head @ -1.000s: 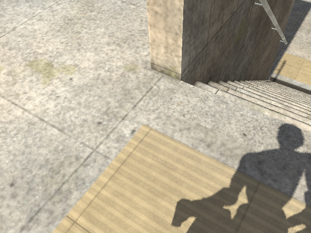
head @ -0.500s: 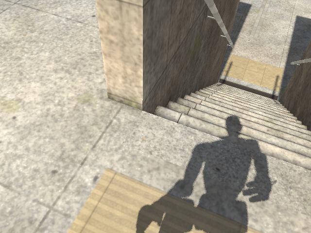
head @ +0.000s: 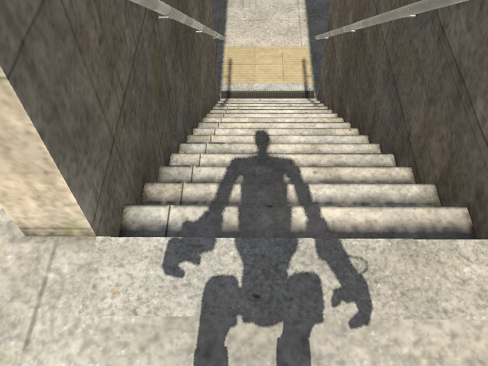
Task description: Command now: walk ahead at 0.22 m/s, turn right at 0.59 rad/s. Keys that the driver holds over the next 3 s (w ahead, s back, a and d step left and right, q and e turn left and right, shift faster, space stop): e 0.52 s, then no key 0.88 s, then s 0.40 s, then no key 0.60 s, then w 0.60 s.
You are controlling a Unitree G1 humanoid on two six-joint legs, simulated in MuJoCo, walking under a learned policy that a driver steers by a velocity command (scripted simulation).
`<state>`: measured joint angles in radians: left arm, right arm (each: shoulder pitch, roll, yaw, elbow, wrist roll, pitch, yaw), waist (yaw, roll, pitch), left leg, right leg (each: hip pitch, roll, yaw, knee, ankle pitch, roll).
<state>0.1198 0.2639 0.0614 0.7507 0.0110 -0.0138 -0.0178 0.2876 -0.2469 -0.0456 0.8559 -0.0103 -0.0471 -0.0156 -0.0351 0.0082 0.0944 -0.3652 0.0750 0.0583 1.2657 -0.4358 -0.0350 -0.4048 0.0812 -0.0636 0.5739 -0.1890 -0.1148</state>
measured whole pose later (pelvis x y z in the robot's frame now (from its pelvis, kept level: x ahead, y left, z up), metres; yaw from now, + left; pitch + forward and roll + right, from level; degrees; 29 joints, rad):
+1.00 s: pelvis +0.10 +0.03 +0.02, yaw -24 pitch -1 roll +0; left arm 0.19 0.23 0.00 0.82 0.02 0.03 0.01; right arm 0.27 -0.26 -0.01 0.82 -0.01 0.04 -0.01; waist -0.04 0.03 0.04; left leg -0.21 0.00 0.01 0.43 -0.19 0.01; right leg -0.14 0.05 0.06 0.43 -0.27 -0.04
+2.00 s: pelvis +0.04 +0.10 +0.02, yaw -24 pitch -1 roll -1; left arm 0.18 0.28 0.06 1.00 0.02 0.08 0.04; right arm 0.18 -0.22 -0.02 0.96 -0.01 0.04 -0.05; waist -0.01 -0.04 0.06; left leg -0.27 -0.03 0.02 0.41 -0.14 0.07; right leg -0.35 0.10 0.11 1.04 -0.45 0.01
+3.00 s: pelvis +0.16 +0.10 +0.02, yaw -24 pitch +1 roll -1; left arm 0.10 0.21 0.04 0.97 0.03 -0.03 -0.03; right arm 0.55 -0.12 0.00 1.12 -0.03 -0.09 -0.02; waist -0.05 -0.03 0.02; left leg 0.09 -0.08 0.04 0.18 -0.29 0.10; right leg -0.64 -0.04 -0.07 0.89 -0.12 -0.05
